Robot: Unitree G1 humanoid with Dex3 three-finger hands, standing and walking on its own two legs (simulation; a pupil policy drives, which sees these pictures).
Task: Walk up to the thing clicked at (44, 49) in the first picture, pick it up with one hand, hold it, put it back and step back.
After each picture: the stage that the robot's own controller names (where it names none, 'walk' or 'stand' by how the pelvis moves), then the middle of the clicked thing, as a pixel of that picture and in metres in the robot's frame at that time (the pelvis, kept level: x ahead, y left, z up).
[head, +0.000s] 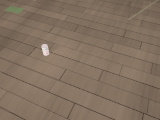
stand; (45, 49) +1.26 +0.40 -0.72
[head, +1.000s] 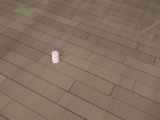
walk; (55, 56) +1.16 +0.20 -0.70
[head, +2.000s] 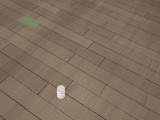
walk; (60, 92) +0.69 +0.12 -0.72
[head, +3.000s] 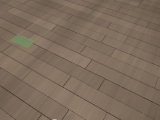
stand; out of the picture +0.44 +0.19 -0.71
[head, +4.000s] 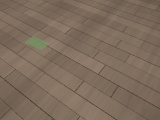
stand; out of the picture +0.39 +0.15 -0.72
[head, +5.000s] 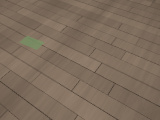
stand; out of the picture +0.38 +0.16 -0.72
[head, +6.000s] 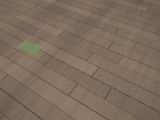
stand; out of the picture +0.38 +0.17 -0.73
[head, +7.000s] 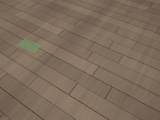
stand; out of the picture +0.37 +0.17 -0.73
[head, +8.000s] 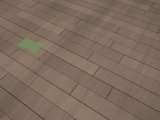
stand; out of the picture +0.37 +0.17 -0.73
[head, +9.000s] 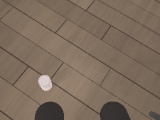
go down; (45, 83) +0.42 +0.18 -0.48
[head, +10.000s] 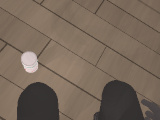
go down; (30, 62) +0.46 +0.21 -0.31
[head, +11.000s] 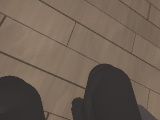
close in; out of the picture +0.44 +0.25 -0.23
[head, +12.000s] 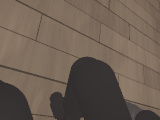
close; out of the picture +0.43 +0.27 -0.22
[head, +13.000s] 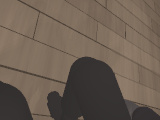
close; out of the picture +0.43 +0.27 -0.22
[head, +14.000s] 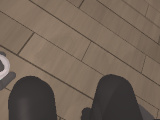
lift; out of the picture +0.34 +0.27 -0.12
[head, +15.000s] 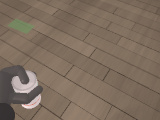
lift; (27, 90) +0.32 +0.18 +0.03
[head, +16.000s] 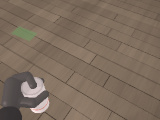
hold; (36, 95) +0.31 +0.17 +0.00
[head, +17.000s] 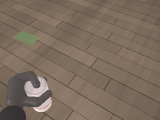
hold; (39, 95) +0.32 +0.16 +0.00
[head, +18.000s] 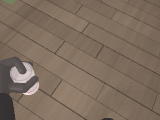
crouch; (25, 79) +0.37 +0.19 -0.06
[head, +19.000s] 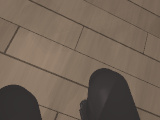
lower; out of the picture +0.48 +0.29 -0.11
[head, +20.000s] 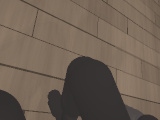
lower; out of the picture +0.43 +0.29 -0.22
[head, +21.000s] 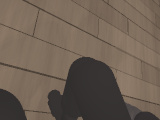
lower; out of the picture +0.43 +0.29 -0.23
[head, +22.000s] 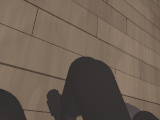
lower; out of the picture +0.44 +0.29 -0.23
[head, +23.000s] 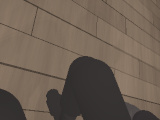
lower; out of the picture +0.44 +0.29 -0.23
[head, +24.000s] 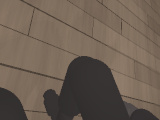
open; out of the picture +0.44 +0.27 -0.23
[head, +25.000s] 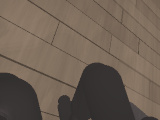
stand; out of the picture +0.44 +0.26 -0.25
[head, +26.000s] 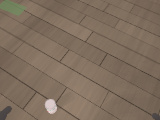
stand; (51, 106) +0.42 +0.18 -0.58
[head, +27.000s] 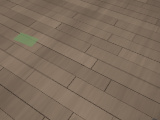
stand; out of the picture +0.40 +0.18 -0.66
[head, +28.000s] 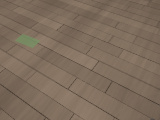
stand; out of the picture +0.40 +0.17 -0.67
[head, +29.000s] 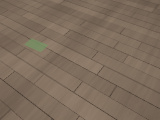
stand; out of the picture +0.42 +0.16 -0.72
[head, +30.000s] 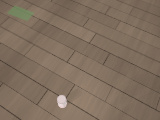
walk; (62, 101) +0.46 +0.12 -0.70
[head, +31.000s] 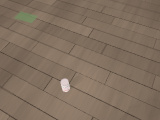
walk; (65, 85) +0.67 +0.19 -0.70
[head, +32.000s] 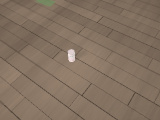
stand; (71, 55) +1.02 +0.13 -0.69
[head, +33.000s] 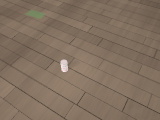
stand; (64, 65) +1.01 +0.17 -0.71
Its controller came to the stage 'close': yes
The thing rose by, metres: 0.71
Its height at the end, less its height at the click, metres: +0.00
